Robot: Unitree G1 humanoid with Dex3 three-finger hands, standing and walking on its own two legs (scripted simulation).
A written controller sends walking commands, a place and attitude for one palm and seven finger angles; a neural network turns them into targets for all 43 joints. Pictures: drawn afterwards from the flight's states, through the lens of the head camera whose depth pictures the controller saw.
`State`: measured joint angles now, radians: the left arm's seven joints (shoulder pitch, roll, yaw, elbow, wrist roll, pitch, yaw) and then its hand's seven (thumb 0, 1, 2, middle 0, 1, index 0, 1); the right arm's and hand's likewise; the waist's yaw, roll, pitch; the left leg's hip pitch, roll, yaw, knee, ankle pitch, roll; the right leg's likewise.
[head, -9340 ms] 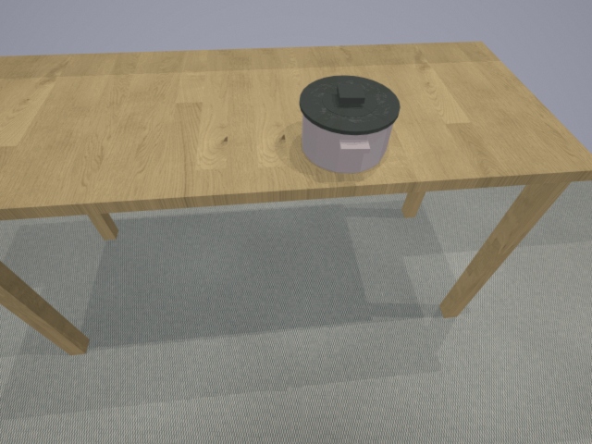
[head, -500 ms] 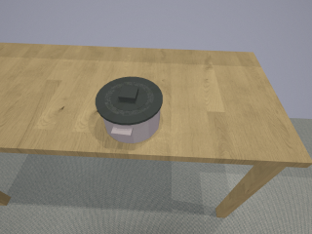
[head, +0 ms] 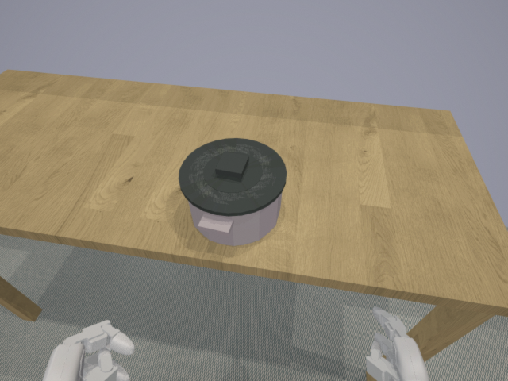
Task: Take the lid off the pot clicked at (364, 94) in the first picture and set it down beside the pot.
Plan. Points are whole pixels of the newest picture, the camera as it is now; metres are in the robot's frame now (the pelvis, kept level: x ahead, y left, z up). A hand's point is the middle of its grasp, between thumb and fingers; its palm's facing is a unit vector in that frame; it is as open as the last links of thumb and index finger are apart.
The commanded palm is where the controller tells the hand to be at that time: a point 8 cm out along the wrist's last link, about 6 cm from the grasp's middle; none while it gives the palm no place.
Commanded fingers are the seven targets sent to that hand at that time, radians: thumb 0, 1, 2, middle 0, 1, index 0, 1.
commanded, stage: lift the closed hand beside the body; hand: left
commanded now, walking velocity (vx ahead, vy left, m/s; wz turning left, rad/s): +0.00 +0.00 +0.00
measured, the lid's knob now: (232, 164) +0.44 +0.10 +0.11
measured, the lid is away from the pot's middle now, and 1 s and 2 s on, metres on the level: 0.00 0.00 0.00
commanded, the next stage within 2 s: raise the hand higher, near the body in 0.06 s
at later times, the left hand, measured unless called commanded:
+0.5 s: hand (88, 340) +0.14 +0.23 +0.07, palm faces +0.30 -0.86 -0.42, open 3.1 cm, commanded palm +0.10 +0.26 +0.10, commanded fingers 0.00 0.90 0.90 -1.30 -1.50 -1.30 -1.50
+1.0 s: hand (84, 289) +0.18 +0.23 +0.13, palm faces +0.33 -0.84 -0.44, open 3.1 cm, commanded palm +0.13 +0.26 +0.16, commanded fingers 0.00 0.90 0.90 -1.30 -1.50 -1.30 -1.50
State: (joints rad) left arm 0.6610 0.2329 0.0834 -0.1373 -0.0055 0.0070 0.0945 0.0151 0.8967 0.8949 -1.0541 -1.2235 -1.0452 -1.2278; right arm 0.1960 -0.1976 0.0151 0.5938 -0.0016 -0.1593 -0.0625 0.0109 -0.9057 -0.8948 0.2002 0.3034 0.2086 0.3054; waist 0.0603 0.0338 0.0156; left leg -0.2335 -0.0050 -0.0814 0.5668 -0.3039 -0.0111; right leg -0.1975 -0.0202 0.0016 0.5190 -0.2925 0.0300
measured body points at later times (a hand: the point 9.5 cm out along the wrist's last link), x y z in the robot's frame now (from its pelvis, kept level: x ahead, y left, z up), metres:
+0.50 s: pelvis +0.02 +0.00 +0.00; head +0.00 -0.01 +0.45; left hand +0.12 +0.28 +0.09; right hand +0.24 -0.22 -0.05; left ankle +0.00 +0.13 -0.73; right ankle -0.01 -0.14 -0.73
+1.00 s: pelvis +0.01 +0.00 +0.00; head +0.00 -0.02 +0.45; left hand +0.16 +0.27 +0.16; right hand +0.21 -0.21 -0.07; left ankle +0.00 +0.13 -0.73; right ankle -0.01 -0.14 -0.73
